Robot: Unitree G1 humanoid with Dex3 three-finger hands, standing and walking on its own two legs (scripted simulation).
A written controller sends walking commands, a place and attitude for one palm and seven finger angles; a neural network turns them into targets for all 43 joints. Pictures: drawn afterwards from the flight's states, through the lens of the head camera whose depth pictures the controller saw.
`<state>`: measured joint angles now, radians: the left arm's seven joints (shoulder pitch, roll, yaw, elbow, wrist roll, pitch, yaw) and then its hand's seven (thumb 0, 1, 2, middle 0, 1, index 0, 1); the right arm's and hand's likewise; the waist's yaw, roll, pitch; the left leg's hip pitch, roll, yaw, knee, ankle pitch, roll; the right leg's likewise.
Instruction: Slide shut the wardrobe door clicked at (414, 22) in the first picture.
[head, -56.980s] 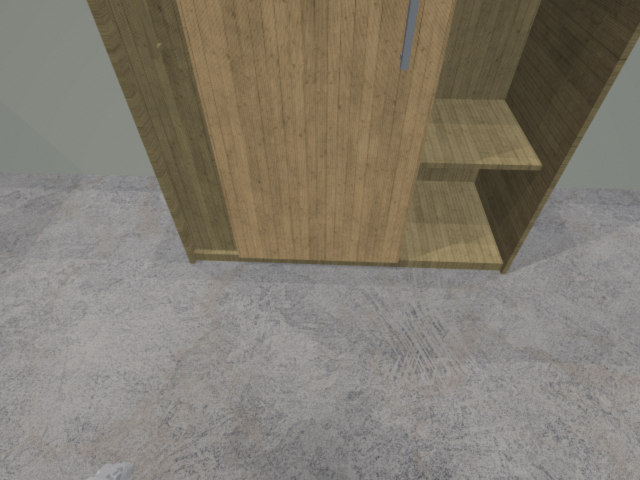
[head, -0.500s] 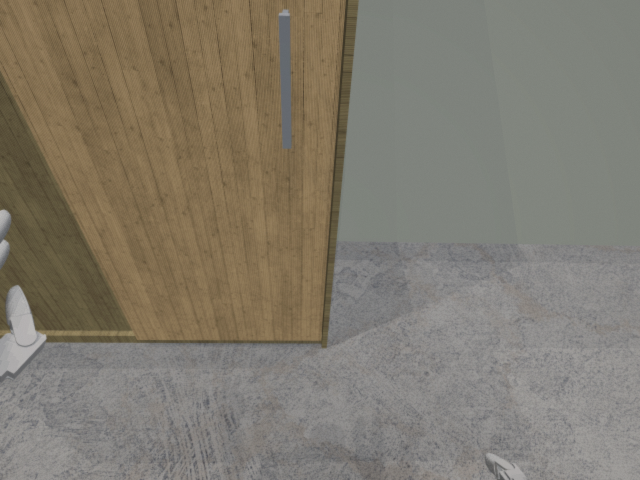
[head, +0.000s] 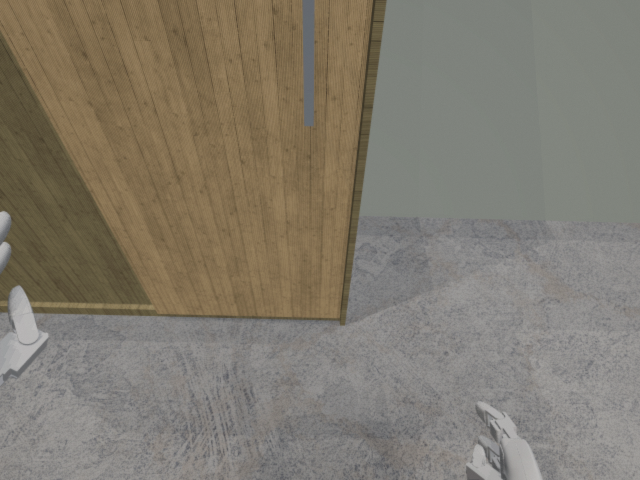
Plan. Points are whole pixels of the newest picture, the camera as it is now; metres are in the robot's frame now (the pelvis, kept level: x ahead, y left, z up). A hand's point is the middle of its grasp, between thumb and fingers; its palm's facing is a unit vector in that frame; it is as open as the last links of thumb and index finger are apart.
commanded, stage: stop stepping back and stand still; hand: left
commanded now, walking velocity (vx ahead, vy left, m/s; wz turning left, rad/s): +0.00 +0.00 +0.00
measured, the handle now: (309, 55) +0.73 +0.08 +0.20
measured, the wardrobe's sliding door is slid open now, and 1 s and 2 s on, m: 0.00 0.00 0.00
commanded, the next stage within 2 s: let the arm hang, fingers relaxed in 0.40 s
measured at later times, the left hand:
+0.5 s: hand (28, 348) +0.19 +0.28 +0.16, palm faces +0.44 -0.79 -0.44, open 7.4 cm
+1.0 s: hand out of the picture -0.02 +0.23 -0.17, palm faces +0.01 -0.97 -0.22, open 7.3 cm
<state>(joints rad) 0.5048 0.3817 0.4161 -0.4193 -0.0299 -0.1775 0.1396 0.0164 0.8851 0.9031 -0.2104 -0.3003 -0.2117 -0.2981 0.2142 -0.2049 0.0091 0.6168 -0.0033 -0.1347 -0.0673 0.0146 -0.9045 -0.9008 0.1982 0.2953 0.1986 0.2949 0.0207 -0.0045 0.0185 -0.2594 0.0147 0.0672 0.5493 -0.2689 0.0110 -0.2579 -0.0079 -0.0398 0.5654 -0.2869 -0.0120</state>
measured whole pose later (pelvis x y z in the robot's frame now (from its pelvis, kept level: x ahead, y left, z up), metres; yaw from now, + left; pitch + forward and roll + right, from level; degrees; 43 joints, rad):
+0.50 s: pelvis -0.01 +0.01 +0.01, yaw -1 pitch +0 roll -1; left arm 0.51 0.36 0.39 -0.42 -0.03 -0.17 0.15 0.02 0.89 0.90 -0.21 -0.30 -0.21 -0.30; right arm 0.23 -0.21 0.01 0.61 -0.01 -0.12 -0.08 0.01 -0.90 -0.90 0.20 0.30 0.20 0.29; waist 0.02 0.01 0.01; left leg -0.27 0.02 0.08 0.50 -0.22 0.03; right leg -0.25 0.00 -0.03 0.47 -0.21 0.00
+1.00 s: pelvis -0.03 +0.02 +0.00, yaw +2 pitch +0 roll -1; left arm 0.25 0.26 0.02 1.03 0.02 0.03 -0.01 0.01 0.93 0.90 -0.21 -0.30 -0.21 -0.30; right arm 0.30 -0.27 -0.01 1.04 -0.03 0.04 0.00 0.01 -0.91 -0.90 0.20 0.29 0.20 0.29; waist 0.00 -0.01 0.09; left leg -0.32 0.00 0.04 0.53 -0.21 0.04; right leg -0.28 -0.02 -0.07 0.48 -0.20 -0.01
